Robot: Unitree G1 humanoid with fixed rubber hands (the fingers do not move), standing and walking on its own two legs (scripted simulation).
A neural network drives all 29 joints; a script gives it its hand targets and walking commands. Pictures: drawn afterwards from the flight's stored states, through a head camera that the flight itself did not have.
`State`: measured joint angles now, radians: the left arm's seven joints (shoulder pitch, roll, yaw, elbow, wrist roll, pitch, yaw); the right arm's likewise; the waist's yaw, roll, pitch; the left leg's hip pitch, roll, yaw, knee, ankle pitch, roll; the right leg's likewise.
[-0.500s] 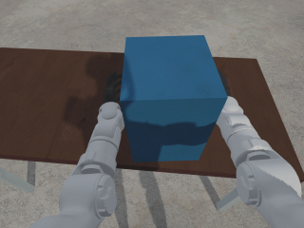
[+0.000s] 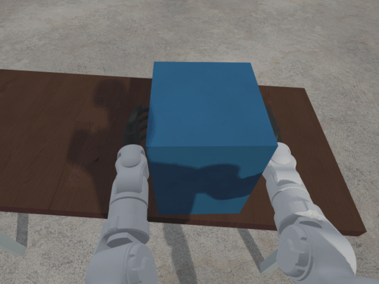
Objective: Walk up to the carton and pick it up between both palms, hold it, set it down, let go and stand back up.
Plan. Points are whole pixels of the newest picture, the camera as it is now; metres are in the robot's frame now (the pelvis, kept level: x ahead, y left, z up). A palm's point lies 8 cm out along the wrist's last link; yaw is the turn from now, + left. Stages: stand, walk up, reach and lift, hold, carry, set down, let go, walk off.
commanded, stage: reach and lift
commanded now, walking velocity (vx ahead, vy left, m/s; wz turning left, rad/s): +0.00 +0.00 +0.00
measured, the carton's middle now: (200, 144) +0.41 +0.02 +0.06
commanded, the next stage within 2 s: none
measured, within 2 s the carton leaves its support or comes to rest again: leaves its support in 0.08 s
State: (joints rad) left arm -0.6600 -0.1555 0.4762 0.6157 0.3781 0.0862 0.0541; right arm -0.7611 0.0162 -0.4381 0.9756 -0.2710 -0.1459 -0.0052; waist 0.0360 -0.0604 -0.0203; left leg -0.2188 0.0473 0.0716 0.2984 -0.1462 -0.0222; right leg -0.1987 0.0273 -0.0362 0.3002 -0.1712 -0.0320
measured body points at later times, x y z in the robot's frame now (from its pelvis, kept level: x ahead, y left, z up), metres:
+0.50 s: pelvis -0.02 +0.00 +0.00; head -0.01 +0.03 +0.45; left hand +0.38 +0.17 +0.11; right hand +0.41 -0.13 +0.11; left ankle +0.00 +0.13 -0.75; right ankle -0.02 -0.09 -0.75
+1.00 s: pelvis -0.03 +0.01 +0.00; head -0.06 +0.04 +0.45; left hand +0.37 +0.18 +0.15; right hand +0.38 -0.12 +0.14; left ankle +0.00 +0.13 -0.75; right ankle -0.02 -0.09 -0.75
